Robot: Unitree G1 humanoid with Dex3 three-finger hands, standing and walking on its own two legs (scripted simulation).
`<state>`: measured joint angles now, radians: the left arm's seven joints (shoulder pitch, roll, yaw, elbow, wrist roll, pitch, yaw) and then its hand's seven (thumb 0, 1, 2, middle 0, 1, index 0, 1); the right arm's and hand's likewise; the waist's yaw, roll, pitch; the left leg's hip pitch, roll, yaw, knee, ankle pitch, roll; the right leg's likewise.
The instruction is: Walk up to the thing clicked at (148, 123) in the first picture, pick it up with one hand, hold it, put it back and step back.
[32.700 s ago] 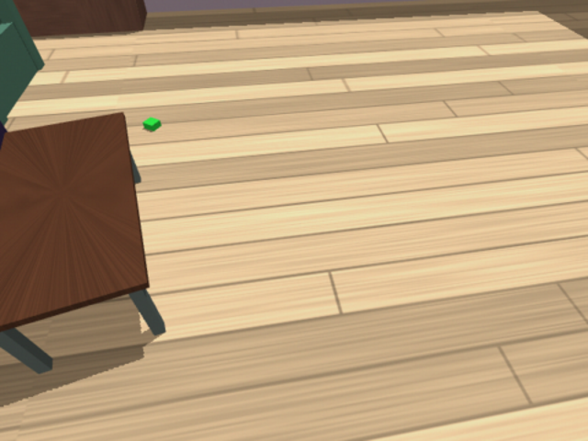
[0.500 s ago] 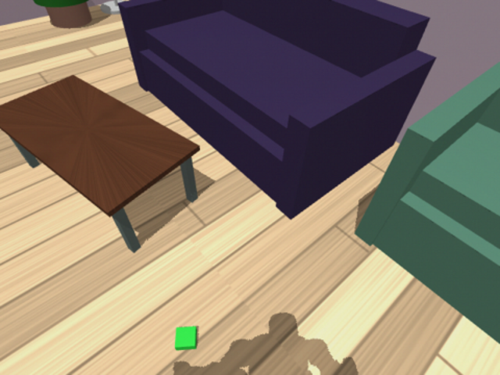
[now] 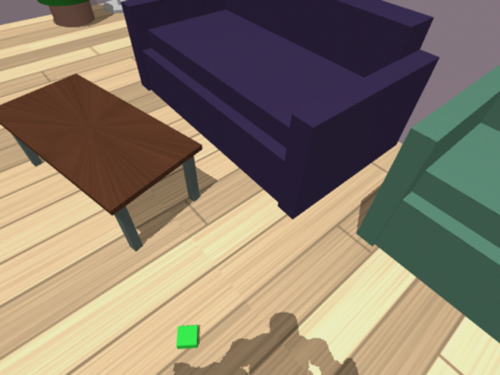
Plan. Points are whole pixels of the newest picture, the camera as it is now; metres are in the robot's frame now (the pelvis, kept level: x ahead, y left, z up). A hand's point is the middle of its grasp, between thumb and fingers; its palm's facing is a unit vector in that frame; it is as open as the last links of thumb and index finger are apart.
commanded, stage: stand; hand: left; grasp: from above
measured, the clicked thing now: (187, 336) +0.41 +0.21 -0.76
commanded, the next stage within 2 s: rise first in 0.66 s
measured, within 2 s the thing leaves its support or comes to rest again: neither
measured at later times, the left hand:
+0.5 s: hand out of the picture +0.07 +0.25 -0.16, palm faces -0.04 -0.94 -0.34, open 7.4 cm
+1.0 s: hand out of the picture +0.15 +0.25 -0.17, palm faces -0.01 -0.95 -0.32, open 8.9 cm
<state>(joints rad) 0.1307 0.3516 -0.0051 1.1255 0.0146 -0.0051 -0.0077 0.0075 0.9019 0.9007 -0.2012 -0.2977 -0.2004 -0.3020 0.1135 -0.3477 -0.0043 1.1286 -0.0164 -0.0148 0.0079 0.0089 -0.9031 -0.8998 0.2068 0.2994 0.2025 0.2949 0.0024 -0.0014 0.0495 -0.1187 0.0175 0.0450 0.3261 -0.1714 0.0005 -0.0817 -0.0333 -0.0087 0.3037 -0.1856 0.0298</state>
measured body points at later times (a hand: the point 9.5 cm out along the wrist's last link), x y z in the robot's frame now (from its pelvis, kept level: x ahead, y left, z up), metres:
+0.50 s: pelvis +0.00 +0.00 +0.00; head +0.02 +0.00 +0.45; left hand +0.07 +0.30 -0.14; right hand +0.08 -0.30 -0.13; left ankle +0.01 +0.12 -0.75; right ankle -0.01 -0.14 -0.75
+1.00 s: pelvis -0.01 +0.00 -0.02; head +0.06 +0.01 +0.42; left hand +0.15 +0.30 -0.15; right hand +0.09 -0.27 -0.14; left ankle +0.01 +0.12 -0.75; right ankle -0.01 -0.14 -0.75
